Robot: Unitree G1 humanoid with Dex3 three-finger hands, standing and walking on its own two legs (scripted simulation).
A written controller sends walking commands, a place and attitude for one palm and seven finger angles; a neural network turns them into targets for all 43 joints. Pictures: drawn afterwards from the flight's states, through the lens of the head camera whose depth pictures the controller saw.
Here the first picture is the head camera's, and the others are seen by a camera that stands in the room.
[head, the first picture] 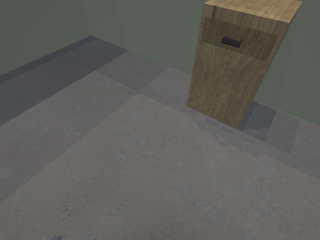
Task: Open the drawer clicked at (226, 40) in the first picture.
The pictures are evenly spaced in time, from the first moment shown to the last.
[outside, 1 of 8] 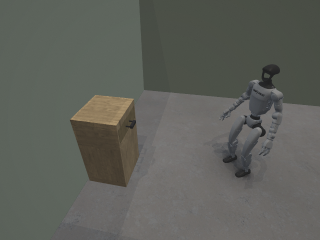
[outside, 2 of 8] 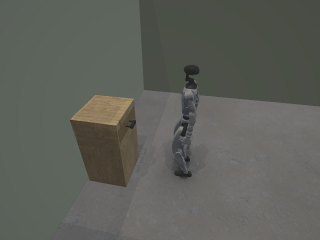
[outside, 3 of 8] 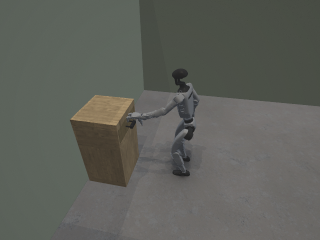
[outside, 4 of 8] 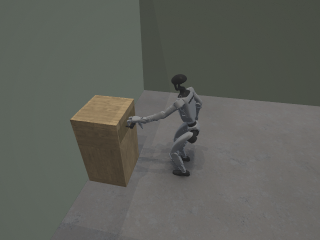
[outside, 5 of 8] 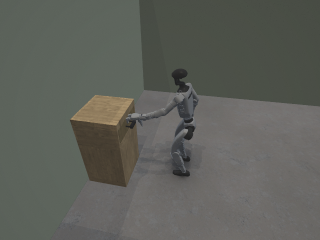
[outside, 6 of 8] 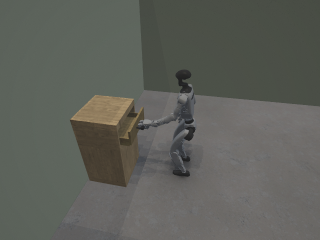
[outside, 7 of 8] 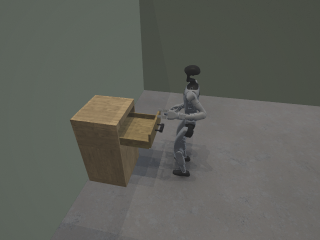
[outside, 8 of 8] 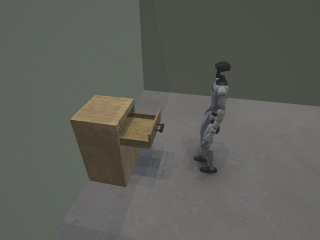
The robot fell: no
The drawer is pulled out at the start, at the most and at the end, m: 0.00 0.30 0.30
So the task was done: yes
